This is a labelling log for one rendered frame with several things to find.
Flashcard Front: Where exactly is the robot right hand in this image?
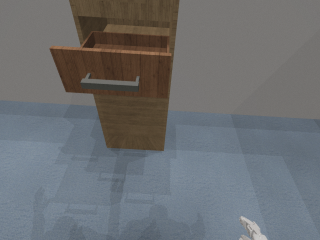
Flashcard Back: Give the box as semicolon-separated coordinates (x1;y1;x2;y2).
239;216;268;240

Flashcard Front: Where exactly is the drawer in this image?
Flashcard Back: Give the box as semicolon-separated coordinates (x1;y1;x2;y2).
49;31;172;99

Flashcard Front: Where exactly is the cabinet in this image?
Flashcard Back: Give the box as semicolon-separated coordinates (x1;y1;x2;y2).
69;0;180;151

